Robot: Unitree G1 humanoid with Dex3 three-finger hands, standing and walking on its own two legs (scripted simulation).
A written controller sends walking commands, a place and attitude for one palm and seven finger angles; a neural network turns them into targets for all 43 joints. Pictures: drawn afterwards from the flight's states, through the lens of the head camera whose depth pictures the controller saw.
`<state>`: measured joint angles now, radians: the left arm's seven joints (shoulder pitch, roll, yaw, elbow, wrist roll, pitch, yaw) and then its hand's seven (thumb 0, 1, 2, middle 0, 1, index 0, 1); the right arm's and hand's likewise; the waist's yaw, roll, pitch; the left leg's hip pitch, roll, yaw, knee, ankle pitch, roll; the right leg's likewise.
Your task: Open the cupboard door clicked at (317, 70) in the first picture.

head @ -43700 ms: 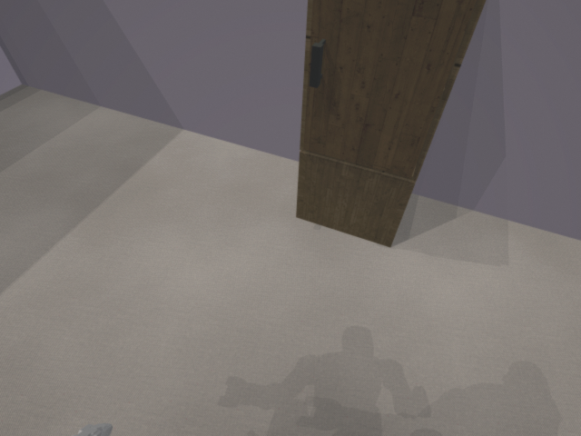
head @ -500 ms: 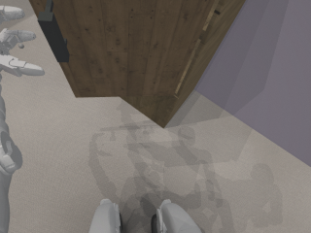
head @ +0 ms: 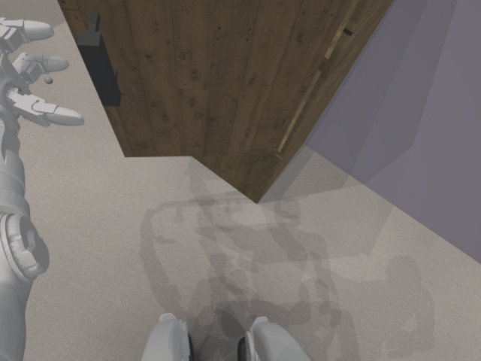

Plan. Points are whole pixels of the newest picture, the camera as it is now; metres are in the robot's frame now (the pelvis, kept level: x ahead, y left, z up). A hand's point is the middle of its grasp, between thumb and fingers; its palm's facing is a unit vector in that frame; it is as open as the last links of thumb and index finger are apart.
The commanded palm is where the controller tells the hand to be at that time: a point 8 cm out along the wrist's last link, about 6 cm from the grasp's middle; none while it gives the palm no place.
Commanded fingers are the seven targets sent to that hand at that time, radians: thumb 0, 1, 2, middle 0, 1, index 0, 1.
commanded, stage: move the hooked fingers beside the handle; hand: left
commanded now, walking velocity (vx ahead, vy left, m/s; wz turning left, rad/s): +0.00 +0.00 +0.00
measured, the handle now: (103, 61) +0.57 +0.18 +0.08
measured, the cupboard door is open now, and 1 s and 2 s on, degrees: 42 42 42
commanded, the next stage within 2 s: slide the fingers in behind the handle in 0.34 s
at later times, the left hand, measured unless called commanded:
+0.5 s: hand (57, 82) +0.52 +0.23 +0.09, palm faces +0.03 -1.00 -0.01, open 14.0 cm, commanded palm +0.51 +0.26 +0.08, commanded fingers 0.00 -0.50 0.30 -0.30 -1.20 -0.30 -1.20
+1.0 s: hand (79, 84) +0.52 +0.20 +0.08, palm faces +0.02 -1.00 +0.00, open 14.0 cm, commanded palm +0.50 +0.23 +0.08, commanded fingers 0.00 -0.50 0.30 -0.30 -1.20 -0.30 -1.20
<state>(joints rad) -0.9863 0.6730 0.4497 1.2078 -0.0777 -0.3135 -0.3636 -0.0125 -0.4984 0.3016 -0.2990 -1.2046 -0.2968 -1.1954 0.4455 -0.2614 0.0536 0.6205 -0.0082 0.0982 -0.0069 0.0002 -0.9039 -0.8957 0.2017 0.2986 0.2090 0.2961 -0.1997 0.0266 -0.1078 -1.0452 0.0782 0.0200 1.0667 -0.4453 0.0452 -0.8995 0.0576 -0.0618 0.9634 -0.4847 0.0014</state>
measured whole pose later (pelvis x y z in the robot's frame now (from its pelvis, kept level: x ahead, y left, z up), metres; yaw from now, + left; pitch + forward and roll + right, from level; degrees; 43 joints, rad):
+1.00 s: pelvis -0.01 -0.01 +0.00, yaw +1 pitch +24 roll -5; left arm -1.02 0.61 0.40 1.24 -0.07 -0.34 -0.28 -0.01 -0.50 0.30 -0.30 -1.20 -0.30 -1.20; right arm 0.43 -0.27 0.05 0.63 -0.01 0.07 0.00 0.00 -0.90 -0.90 0.20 0.30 0.21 0.30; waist -0.21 0.03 -0.11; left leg -1.06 0.08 0.01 1.09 -0.44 0.03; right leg -0.92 0.06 -0.07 1.00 -0.49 -0.01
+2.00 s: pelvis -0.01 -0.02 -0.01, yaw +1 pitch +23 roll -4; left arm -1.01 0.50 0.36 1.24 -0.05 -0.38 -0.17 -0.01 -0.50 0.30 -0.30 -1.20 -0.30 -1.20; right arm 0.43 -0.26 0.03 0.64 -0.02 0.06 0.02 0.00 -0.91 -0.90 0.20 0.30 0.21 0.30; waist -0.20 0.04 -0.12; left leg -1.05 0.07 0.01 1.08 -0.44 0.02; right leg -0.92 0.05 -0.07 1.02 -0.51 -0.02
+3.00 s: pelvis -0.01 -0.02 -0.01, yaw +1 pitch +23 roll -4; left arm -1.01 0.49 0.36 1.24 -0.05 -0.38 -0.16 0.01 0.68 0.81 -0.37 -1.35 -0.38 -1.34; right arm 0.42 -0.26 0.04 0.64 -0.02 0.06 0.02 0.00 -0.91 -0.90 0.20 0.30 0.21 0.30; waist -0.21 0.04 -0.12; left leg -1.05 0.07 0.01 1.08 -0.44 0.02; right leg -0.92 0.05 -0.07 1.02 -0.51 -0.02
